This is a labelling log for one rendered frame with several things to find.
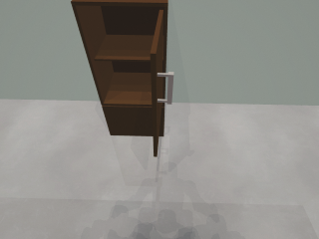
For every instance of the handle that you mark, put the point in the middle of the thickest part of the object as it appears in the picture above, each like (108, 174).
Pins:
(169, 76)

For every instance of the cupboard door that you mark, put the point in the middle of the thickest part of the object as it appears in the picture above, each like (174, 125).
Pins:
(156, 82)

